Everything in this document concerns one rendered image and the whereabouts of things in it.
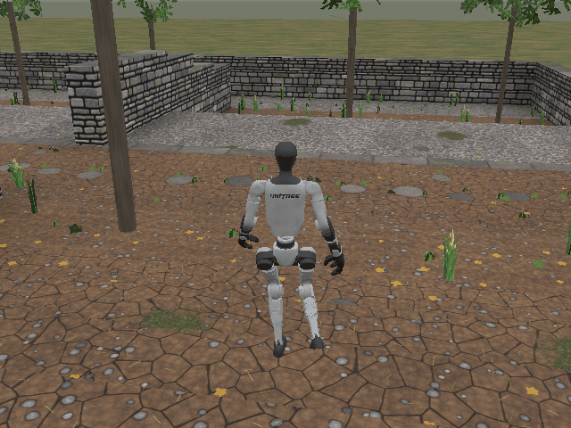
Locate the right robot hand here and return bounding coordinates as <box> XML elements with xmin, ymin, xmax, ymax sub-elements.
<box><xmin>324</xmin><ymin>253</ymin><xmax>344</xmax><ymax>276</ymax></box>

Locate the robot left forearm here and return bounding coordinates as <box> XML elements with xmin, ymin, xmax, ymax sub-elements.
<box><xmin>239</xmin><ymin>214</ymin><xmax>252</xmax><ymax>240</ymax></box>

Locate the left robot hand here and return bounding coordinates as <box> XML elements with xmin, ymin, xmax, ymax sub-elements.
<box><xmin>238</xmin><ymin>235</ymin><xmax>259</xmax><ymax>249</ymax></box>

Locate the left robot upper arm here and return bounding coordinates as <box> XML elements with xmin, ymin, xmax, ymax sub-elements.
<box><xmin>243</xmin><ymin>180</ymin><xmax>267</xmax><ymax>227</ymax></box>

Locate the right robot upper arm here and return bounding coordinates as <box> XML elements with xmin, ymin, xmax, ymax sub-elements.
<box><xmin>304</xmin><ymin>180</ymin><xmax>330</xmax><ymax>231</ymax></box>

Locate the robot head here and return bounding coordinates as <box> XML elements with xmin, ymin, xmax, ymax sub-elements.
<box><xmin>270</xmin><ymin>142</ymin><xmax>301</xmax><ymax>185</ymax></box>

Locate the right robot shin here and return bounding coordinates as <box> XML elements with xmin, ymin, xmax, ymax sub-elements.
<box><xmin>302</xmin><ymin>284</ymin><xmax>319</xmax><ymax>340</ymax></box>

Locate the robot right forearm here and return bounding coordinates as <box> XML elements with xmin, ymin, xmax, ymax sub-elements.
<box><xmin>321</xmin><ymin>217</ymin><xmax>342</xmax><ymax>257</ymax></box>

